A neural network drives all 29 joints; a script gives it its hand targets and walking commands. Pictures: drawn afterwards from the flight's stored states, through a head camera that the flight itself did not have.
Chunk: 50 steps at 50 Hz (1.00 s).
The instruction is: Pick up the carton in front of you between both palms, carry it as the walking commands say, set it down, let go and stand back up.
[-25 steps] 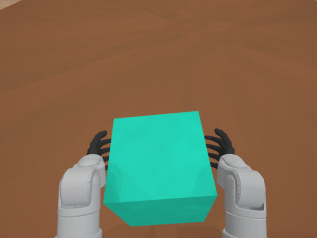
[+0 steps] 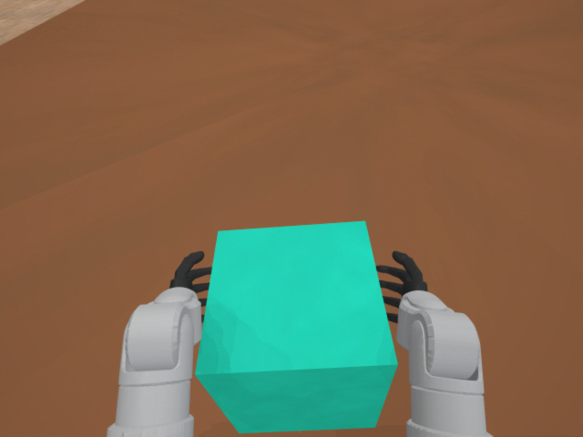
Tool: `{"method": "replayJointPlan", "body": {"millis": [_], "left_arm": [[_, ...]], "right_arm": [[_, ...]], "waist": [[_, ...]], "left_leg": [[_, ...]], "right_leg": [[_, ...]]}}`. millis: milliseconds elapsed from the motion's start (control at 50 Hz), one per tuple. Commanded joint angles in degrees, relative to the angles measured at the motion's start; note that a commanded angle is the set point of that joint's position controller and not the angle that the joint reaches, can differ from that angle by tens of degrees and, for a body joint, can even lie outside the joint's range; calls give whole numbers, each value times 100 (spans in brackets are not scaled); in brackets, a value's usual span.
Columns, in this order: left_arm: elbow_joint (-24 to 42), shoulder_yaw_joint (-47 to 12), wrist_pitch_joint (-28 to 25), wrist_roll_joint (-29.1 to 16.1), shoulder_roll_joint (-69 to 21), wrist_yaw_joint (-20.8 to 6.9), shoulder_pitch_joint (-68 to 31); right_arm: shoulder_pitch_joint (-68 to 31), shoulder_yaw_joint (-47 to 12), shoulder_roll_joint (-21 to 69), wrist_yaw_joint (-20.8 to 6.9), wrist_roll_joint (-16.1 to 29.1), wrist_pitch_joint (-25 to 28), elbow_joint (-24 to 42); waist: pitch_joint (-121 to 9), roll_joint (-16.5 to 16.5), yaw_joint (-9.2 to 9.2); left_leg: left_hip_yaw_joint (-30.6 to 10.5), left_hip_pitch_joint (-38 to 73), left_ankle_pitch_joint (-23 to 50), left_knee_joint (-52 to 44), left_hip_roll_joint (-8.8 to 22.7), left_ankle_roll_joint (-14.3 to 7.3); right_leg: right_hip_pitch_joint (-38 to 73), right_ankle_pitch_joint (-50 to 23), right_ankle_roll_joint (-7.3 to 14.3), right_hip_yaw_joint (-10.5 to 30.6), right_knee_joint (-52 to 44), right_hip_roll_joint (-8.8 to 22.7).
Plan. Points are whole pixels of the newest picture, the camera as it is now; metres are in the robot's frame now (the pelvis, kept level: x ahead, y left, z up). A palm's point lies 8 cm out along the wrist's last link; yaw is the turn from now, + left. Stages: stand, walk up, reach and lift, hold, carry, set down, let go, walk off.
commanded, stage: carry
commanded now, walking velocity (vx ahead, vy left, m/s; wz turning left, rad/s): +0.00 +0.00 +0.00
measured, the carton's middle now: (299, 332) +0.29 -0.01 -0.01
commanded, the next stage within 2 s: hold in 1.52 s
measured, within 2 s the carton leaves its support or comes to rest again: neither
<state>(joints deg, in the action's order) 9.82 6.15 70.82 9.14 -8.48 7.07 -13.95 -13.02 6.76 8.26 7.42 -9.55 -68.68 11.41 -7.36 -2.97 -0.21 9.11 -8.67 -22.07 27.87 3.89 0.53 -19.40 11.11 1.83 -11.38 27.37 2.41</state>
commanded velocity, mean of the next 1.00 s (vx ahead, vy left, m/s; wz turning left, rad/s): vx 0.00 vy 0.00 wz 0.00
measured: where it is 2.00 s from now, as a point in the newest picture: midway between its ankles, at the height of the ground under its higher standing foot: outside the picture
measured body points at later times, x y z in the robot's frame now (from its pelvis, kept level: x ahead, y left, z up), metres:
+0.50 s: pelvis +0.02 +0.00 -0.01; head +0.00 +0.00 +0.44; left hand +0.30 +0.15 +0.03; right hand +0.31 -0.15 +0.03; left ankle -0.09 +0.10 -0.74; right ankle +0.03 -0.10 -0.74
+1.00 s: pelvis -0.03 +0.00 +0.00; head -0.05 +0.00 +0.45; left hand +0.27 +0.16 +0.03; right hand +0.28 -0.14 +0.03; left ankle -0.09 +0.10 -0.74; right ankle +0.03 -0.10 -0.74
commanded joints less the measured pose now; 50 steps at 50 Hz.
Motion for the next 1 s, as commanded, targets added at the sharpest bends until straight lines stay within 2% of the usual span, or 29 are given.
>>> {"method": "replayJointPlan", "body": {"millis": [0, 60, 160, 320, 440, 580, 660, 740, 820, 980], "left_arm": [[127, -3807, -334, -2527, -5828, -1862, -2515], [256, -3930, -568, -2504, -5850, -1841, -2672], [232, -4035, -914, -2370, -5798, -1856, -2540], [-146, -3834, -1596, -2022, -5522, -1926, -2220], [-644, -3305, -2239, -1468, -5151, -1884, -2010], [-1573, -2532, -3131, -893, -4959, -1863, -2535], [-2036, -2324, -3484, -738, -5130, -1906, -2786], [-2101, -2425, -3512, -778, -5314, -1947, -2794], [-1839, -2692, -3255, -943, -5354, -1944, -2623], [-1708, -2674, -3111, -958, -5224, -1932, -2652]], "right_arm": [[-2732, -4187, 5964, -1905, 2724, 31, 87], [-2729, -4230, 6016, -1911, 2703, 249, 45], [-2325, -4123, 5999, -1946, 2466, 611, -275], [-1939, -3769, 5695, -1973, 1988, 1343, -635], [-1897, -3284, 5306, -1936, 1465, 2000, -1056], [-2446, -2557, 5109, -1913, 897, 2893, -1968], [-2684, -2375, 5280, -1954, 750, 3249, -2417], [-2675, -2473, 5468, -1996, 792, 3279, -2480], [-2490, -2745, 5525, -1993, 967, 3022, -2213], [-2521, -2712, 5398, -1970, 967, 2873, -2059]], "waist": [[-1601, 767, 5], [-1832, 554, 5], [-1898, 400, 11], [-1636, 177, 16], [-1453, 202, 12], [-1185, 254, 18], [-1157, 267, 28], [-1220, 271, 28], [-1238, 278, 28], [-1049, 288, 27]], "left_leg": [[-355, -24, 2403, 9, 463, 82], [-332, 18, 2900, 136, 450, 98], [-334, 93, 3200, 153, 404, 126], [-384, 348, 3945, 119, 535, 63], [-431, 258, 3565, 55, 588, -16], [-476, -115, 2242, -170, 534, -93], [-519, -188, 1808, -277, 526, -127], [-534, -226, 1654, -295, 518, -148], [-555, -265, 1583, -295, 521, -163], [-622, -466, 1200, -409, 521, -202]], "right_leg": [[1562, -4149, 129, 821, 224, 954], [1693, -4379, 165, 755, 470, 901], [1713, -4600, 177, 719, 601, 875], [1255, -3406, 38, 551, 583, 703], [1066, -2675, 25, 562, 609, 712], [1065, -2018, 32, 661, 307, 758], [1054, -1611, 26, 701, 168, 758], [1065, -1497, 19, 709, 102, 769], [1034, -1450, 6, 705, 70, 779], [908, -1118, -21, 738, -59, 778]]}}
